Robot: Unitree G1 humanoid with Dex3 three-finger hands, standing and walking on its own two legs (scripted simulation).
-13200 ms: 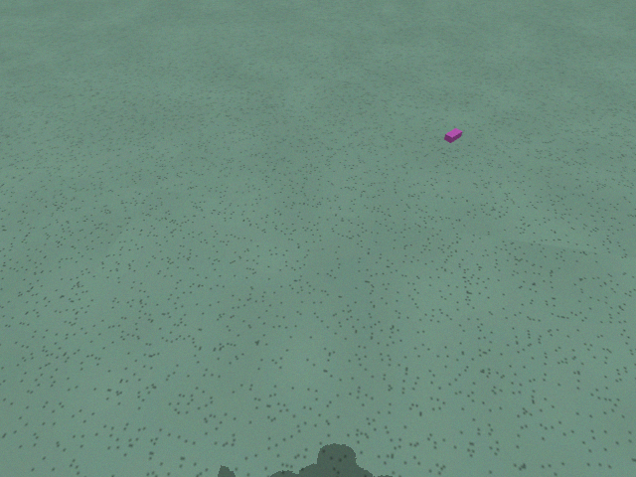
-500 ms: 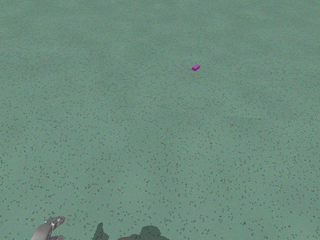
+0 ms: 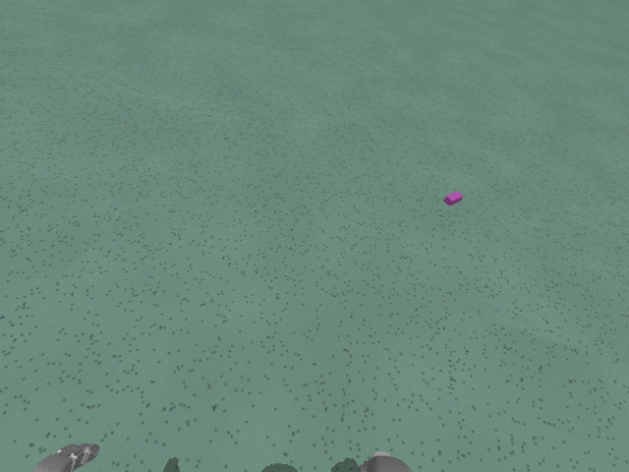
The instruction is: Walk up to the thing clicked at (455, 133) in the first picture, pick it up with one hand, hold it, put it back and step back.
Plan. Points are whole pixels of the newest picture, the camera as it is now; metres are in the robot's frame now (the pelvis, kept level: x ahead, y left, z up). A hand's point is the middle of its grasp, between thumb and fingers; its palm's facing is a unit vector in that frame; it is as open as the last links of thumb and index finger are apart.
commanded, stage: walk up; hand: left
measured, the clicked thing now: (453, 198) +1.61 -0.73 -0.76
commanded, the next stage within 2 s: none
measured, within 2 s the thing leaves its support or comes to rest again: neither
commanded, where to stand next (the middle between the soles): +1.44 -1.18 m, yaw +40 degrees
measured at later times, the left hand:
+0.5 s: hand (233, 426) +0.22 +0.13 -0.16, palm faces +0.29 -0.89 -0.35, open 7.4 cm
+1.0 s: hand (334, 275) +0.52 -0.02 -0.16, palm faces +0.34 -0.86 -0.38, open 7.4 cm
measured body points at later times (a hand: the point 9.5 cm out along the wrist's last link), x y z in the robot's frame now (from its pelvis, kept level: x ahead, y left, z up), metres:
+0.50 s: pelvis +0.27 -0.16 -0.02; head +0.29 -0.13 +0.43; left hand +0.20 +0.17 -0.14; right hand +0.48 -0.44 -0.10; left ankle +0.38 -0.05 -0.72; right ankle +0.20 -0.23 -0.74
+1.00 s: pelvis +0.52 -0.34 -0.04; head +0.53 -0.32 +0.40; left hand +0.51 +0.02 -0.13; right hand +0.68 -0.69 -0.12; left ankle +0.42 -0.15 -0.69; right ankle +0.63 -0.44 -0.74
